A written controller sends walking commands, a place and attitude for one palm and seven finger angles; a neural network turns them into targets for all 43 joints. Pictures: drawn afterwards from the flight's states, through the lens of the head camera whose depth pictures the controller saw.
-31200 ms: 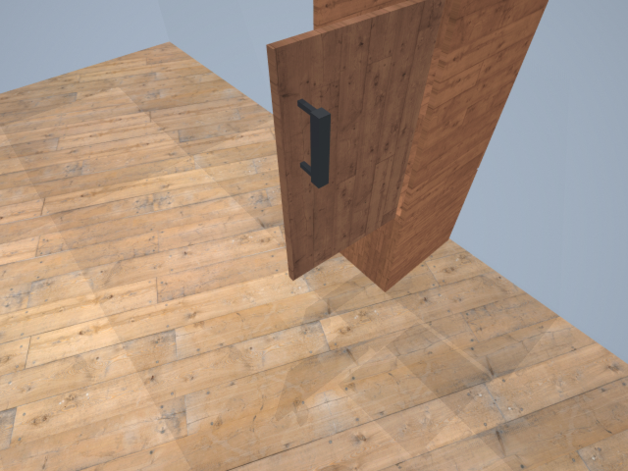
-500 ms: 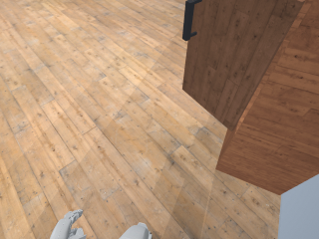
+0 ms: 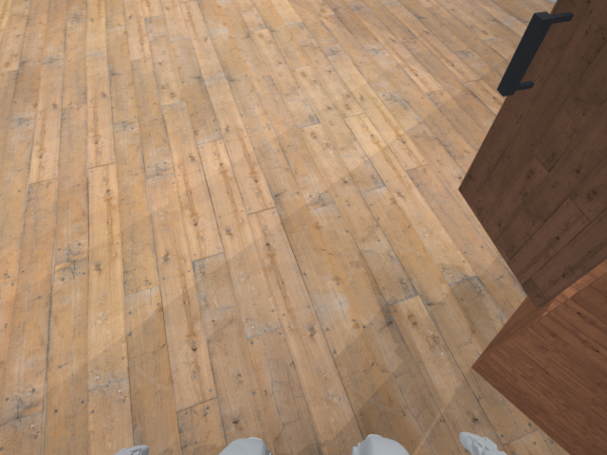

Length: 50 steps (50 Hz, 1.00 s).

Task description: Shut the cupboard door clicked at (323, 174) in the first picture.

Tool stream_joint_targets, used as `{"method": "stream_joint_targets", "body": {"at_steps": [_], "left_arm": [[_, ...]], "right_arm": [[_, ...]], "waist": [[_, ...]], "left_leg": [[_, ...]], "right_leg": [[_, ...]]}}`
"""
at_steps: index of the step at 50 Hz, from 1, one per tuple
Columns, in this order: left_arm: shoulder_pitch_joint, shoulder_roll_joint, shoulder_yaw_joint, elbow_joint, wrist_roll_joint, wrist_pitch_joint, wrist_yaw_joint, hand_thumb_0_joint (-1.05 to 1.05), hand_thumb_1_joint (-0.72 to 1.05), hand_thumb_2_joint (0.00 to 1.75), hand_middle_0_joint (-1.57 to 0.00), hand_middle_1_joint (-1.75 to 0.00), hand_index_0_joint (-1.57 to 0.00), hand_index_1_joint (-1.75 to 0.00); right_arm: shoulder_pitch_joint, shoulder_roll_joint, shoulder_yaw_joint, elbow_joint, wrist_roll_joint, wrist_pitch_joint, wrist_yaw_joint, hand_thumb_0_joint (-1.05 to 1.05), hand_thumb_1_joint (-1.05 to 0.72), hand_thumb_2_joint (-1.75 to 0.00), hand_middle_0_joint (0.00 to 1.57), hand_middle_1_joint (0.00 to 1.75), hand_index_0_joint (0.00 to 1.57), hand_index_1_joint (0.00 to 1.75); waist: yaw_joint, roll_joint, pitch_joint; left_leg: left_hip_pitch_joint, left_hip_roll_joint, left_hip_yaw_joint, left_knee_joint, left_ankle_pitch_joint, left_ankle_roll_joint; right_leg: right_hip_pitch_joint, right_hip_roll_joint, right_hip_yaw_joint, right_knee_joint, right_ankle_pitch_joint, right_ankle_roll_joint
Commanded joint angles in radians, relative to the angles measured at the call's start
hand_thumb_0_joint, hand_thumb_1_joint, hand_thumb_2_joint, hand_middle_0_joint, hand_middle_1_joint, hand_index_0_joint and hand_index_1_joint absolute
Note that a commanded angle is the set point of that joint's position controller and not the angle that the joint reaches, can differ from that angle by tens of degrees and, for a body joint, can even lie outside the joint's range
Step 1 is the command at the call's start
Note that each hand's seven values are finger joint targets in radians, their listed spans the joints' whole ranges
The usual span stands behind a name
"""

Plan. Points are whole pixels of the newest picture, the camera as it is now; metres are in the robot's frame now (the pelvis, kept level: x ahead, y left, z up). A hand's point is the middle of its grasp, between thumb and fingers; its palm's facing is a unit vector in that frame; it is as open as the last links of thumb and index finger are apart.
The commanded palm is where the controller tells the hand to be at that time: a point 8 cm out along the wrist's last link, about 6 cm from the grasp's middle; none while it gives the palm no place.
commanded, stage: walk to a spot facing it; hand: left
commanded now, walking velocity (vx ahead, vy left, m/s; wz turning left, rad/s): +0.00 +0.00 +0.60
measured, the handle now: (533, 55) +0.77 -0.37 +0.09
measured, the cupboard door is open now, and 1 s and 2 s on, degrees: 62 62 62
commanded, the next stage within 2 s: turn to face it in 1.78 s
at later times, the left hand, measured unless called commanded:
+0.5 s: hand out of the picture +0.00 +0.21 -0.17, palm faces +0.34 -0.91 -0.22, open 7.4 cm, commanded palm none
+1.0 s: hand out of the picture +0.04 +0.16 -0.14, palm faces +0.63 -0.74 -0.22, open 7.3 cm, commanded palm none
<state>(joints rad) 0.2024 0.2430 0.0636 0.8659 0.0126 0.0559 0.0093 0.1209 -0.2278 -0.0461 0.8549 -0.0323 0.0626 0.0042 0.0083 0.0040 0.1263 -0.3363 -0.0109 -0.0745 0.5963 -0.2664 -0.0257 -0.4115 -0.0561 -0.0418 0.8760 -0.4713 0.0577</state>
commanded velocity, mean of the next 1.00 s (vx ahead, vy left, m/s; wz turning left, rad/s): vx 0.22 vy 0.00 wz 0.59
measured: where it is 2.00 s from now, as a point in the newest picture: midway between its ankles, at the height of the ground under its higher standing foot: (222, 367)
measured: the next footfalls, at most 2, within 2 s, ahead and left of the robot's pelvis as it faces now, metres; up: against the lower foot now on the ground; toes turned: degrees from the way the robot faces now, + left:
right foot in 0.04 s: +0.06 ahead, -0.13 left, +0.00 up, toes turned -2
left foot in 0.38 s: +0.00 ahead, +0.11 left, +0.00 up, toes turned +20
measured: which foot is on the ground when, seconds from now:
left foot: down 0.00-0.04, up 0.06-0.36, down 0.38-0.74, up 0.76-1.00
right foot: up 0.00-0.02, down 0.04-0.38, up 0.40-0.72, down 0.74-1.00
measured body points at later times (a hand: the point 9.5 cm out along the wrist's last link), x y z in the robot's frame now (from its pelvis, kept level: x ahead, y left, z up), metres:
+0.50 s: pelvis +0.01 -0.01 +0.00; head +0.04 +0.03 +0.45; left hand -0.02 +0.26 -0.15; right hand +0.16 -0.22 -0.13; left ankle -0.03 +0.10 -0.73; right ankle +0.02 -0.13 -0.67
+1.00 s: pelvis +0.13 -0.01 +0.02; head +0.16 +0.01 +0.47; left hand +0.01 +0.20 -0.12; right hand +0.34 -0.17 -0.13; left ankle +0.07 +0.13 -0.64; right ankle +0.16 -0.11 -0.73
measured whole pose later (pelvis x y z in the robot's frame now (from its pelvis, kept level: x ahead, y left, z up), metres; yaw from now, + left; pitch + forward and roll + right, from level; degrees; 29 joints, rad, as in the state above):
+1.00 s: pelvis +0.13 -0.01 +0.02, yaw +40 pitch +1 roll +1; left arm 0.29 0.16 0.05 0.95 0.03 -0.06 0.01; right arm 0.21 -0.24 -0.09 0.94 -0.03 0.05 0.05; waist -0.03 0.00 0.06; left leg -0.60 0.07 0.04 1.08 -0.25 -0.02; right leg -0.11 -0.11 -0.28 0.38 -0.27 0.00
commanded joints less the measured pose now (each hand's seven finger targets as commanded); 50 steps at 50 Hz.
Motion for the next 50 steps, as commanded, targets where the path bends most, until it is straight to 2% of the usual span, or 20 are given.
{"method": "stream_joint_targets", "body": {"at_steps": [1,2,3,4,6,8,13,17,18,19,20,24,34,35,36,37,38,40,43,50], "left_arm": [[0.182,0.119,0.043,-0.048,0.015,-0.046,0.009,0.00,0.90,0.90,-0.20,-0.30,-0.20,-0.30],[0.186,0.211,0.059,-0.062,0.032,-0.060,0.018,0.00,0.90,0.90,-0.20,-0.30,-0.20,-0.30],[0.143,0.243,0.052,-0.081,0.024,-0.053,0.019,0.00,0.90,0.90,-0.20,-0.30,-0.20,-0.30],[0.093,0.200,0.053,-0.094,0.023,-0.058,0.027,0.00,0.90,0.90,-0.20,-0.30,-0.20,-0.30],[-0.019,0.141,0.039,-0.115,0.024,-0.053,0.034,0.00,0.90,0.90,-0.20,-0.30,-0.20,-0.30],[-0.011,0.128,0.036,-0.110,0.025,-0.060,0.034,0.00,0.90,0.90,-0.20,-0.30,-0.20,-0.30],[0.116,0.177,0.056,-0.054,0.024,-0.059,0.032,0.00,0.90,0.90,-0.20,-0.30,-0.20,-0.30],[0.094,0.176,0.060,-0.045,0.011,-0.053,0.021,0.00,0.90,0.90,-0.20,-0.30,-0.20,-0.30],[0.095,0.146,0.056,-0.057,0.003,-0.049,0.015,0.00,0.90,0.90,-0.20,-0.30,-0.20,-0.30],[0.060,0.074,0.037,-0.103,0.000,-0.047,0.001,0.00,0.90,0.90,-0.20,-0.30,-0.20,-0.30],[-0.081,0.084,0.019,-0.162,0.016,-0.046,-0.001,0.00,0.90,0.90,-0.20,-0.30,-0.20,-0.30],[-0.107,0.086,0.034,-0.104,0.011,-0.052,-0.021,0.00,0.90,0.90,-0.20,-0.30,-0.20,-0.30],[0.002,0.077,0.031,-0.064,0.011,-0.067,-0.042,0.00,0.90,0.90,-0.20,-0.30,-0.20,-0.30],[0.088,0.102,0.041,-0.042,0.013,-0.077,-0.038,0.00,0.90,0.90,-0.20,-0.30,-0.20,-0.30],[0.210,0.182,0.061,-0.014,0.022,-0.093,-0.024,0.00,0.90,0.90,-0.20,-0.30,-0.20,-0.30],[0.278,0.269,0.076,-0.010,0.027,-0.093,-0.010,0.00,0.90,0.90,-0.20,-0.30,-0.20,-0.30],[0.223,0.242,0.065,-0.018,0.015,-0.092,-0.001,0.00,0.90,0.90,-0.20,-0.30,-0.20,-0.30],[0.064,0.153,0.048,-0.042,0.020,-0.098,0.009,0.00,0.90,0.90,-0.20,-0.30,-0.20,-0.30],[0.059,0.084,0.029,-0.021,0.016,-0.123,0.005,0.00,0.90,0.90,-0.20,-0.30,-0.20,-0.30],[0.207,0.080,0.026,0.074,0.021,-0.139,0.009,0.00,0.90,0.90,-0.20,-0.30,-0.20,-0.30]], "right_arm": [[-0.048,-0.166,-0.059,-0.091,0.013,-0.014,-0.009,0.00,-0.90,-0.90,0.20,0.30,0.20,0.30],[-0.020,-0.091,-0.053,-0.109,0.022,-0.015,-0.001,0.00,-0.90,-0.90,0.20,0.30,0.20,0.30],[-0.037,-0.106,-0.059,-0.115,0.011,-0.011,0.005,0.00,-0.90,-0.90,0.20,0.30,0.20,0.30],[-0.029,-0.114,-0.068,-0.103,0.008,-0.003,0.007,0.00,-0.90,-0.90,0.20,0.30,0.20,0.30],[0.010,-0.105,-0.063,-0.073,0.005,-0.001,0.020,0.00,-0.90,-0.90,0.20,0.30,0.20,0.30],[0.008,-0.070,-0.049,-0.066,0.012,-0.003,0.028,0.00,-0.90,-0.90,0.20,0.30,0.20,0.30],[-0.046,-0.031,-0.027,-0.077,0.021,-0.015,0.029,0.00,-0.90,-0.90,0.20,0.30,0.20,0.30],[0.054,-0.069,-0.029,-0.056,0.017,-0.029,0.025,0.00,-0.90,-0.90,0.20,0.30,0.20,0.30],[0.116,-0.137,-0.045,-0.041,0.009,-0.039,0.024,0.00,-0.90,-0.90,0.20,0.30,0.20,0.30],[0.189,-0.260,-0.075,-0.031,-0.006,-0.041,0.016,0.00,-0.90,-0.90,0.20,0.30,0.20,0.30],[0.279,-0.279,-0.077,-0.001,-0.004,-0.037,0.005,0.00,-0.90,-0.90,0.20,0.30,0.20,0.30],[0.172,-0.187,-0.043,-0.017,-0.001,-0.067,-0.017,0.00,-0.90,-0.90,0.20,0.30,0.20,0.30],[0.116,-0.197,-0.058,0.008,0.000,-0.067,-0.008,0.00,-0.90,-0.90,0.20,0.30,0.20,0.30],[0.090,-0.178,-0.056,0.002,0.008,-0.069,-0.005,0.00,-0.90,-0.90,0.20,0.30,0.20,0.30],[0.089,-0.112,-0.043,-0.013,0.019,-0.074,-0.002,0.00,-0.90,-0.90,0.20,0.30,0.20,0.30],[0.088,-0.046,-0.032,-0.048,0.021,-0.081,0.000,0.00,-0.90,-0.90,0.20,0.30,0.20,0.30],[0.089,-0.106,-0.047,-0.042,0.003,-0.074,0.006,0.00,-0.90,-0.90,0.20,0.30,0.20,0.30],[0.105,-0.089,-0.052,-0.007,-0.004,-0.063,0.021,0.00,-0.90,-0.90,0.20,0.30,0.20,0.30],[0.109,-0.040,-0.038,0.020,0.002,-0.050,0.041,0.00,-0.90,-0.90,0.20,0.30,0.20,0.30],[-0.058,-0.001,-0.018,-0.030,0.003,-0.054,0.061,0.00,-0.90,-0.90,0.20,0.30,0.20,0.30]], "waist": [[0.053,0.019,-0.152],[0.057,-0.272,-0.144],[0.055,-0.268,-0.118],[0.020,-0.252,-0.097],[-0.037,-0.187,-0.080],[-0.031,-0.178,-0.110],[0.041,-0.200,-0.171],[-0.008,-0.154,-0.204],[-0.044,0.005,-0.238],[-0.089,0.335,-0.224],[-0.142,0.237,-0.168],[-0.069,0.178,-0.100],[0.010,0.123,-0.096],[0.057,0.069,-0.111],[0.113,-0.140,-0.167],[0.141,-0.408,-0.188],[0.084,-0.302,-0.119],[-0.004,-0.200,-0.053],[-0.024,-0.158,-0.065],[0.026,-0.125,-0.058]], "left_leg": [[-0.174,0.079,-0.139,-0.022,-0.026,0.088],[-0.322,-0.068,0.001,0.251,-0.247,0.008],[-0.283,-0.057,-0.003,0.523,-0.352,0.004],[-0.283,-0.022,-0.042,0.668,-0.298,0.011],[-0.252,0.027,-0.001,0.728,-0.202,-0.002],[-0.209,0.029,0.062,0.576,-0.207,-0.021],[-0.126,0.011,0.155,0.240,-0.237,-0.013],[0.094,0.008,0.174,-0.085,-0.050,0.016],[0.267,0.103,0.030,-0.205,0.011,0.061],[0.406,0.371,-0.347,-0.252,0.189,0.198],[0.377,0.444,-0.425,-0.286,0.120,0.285],[0.241,0.263,-0.264,-0.313,0.038,0.209],[-0.010,0.167,-0.225,-0.266,-0.216,0.177],[-0.138,0.116,-0.188,-0.163,-0.243,0.150],[-0.332,0.006,-0.082,0.082,-0.319,0.093],[-0.448,-0.086,0.032,0.431,-0.404,0.049],[-0.453,-0.004,-0.027,0.608,-0.328,0.052],[-0.411,0.077,-0.019,0.719,-0.152,0.042],[-0.341,0.094,0.053,0.638,-0.002,0.012],[-0.384,0.100,0.141,0.334,0.011,0.023]], "right_leg": [[0.319,-0.025,0.029,-0.424,0.168,-0.012],[0.348,-0.299,0.386,-0.607,0.089,-0.114],[0.196,-0.426,0.455,-0.659,0.061,-0.200],[0.122,-0.405,0.469,-0.664,0.018,-0.218],[0.105,-0.316,0.226,-0.584,0.169,-0.200],[0.184,-0.279,0.068,-0.511,0.460,-0.184],[0.372,-0.309,-0.012,-0.412,0.787,-0.180],[0.287,-0.299,-0.093,-0.305,0.579,-0.101],[0.118,-0.245,-0.134,-0.157,0.335,-0.050],[-0.196,-0.089,-0.178,0.070,-0.178,0.022],[-0.293,-0.071,-0.075,0.190,-0.207,0.007],[-0.274,-0.068,0.026,0.267,0.069,0.004],[0.169,0.051,-0.057,-0.258,0.185,0.017],[0.353,0.043,-0.035,-0.363,0.197,0.011],[0.583,-0.137,0.162,-0.532,-0.004,-0.028],[0.589,-0.429,0.550,-0.714,-0.243,-0.125],[0.421,-0.462,0.598,-0.763,-0.393,-0.169],[0.225,-0.415,0.435,-0.756,-0.363,-0.157],[0.245,-0.291,0.044,-0.695,0.162,-0.119],[0.456,-0.310,-0.131,-0.644,0.521,-0.130]]}}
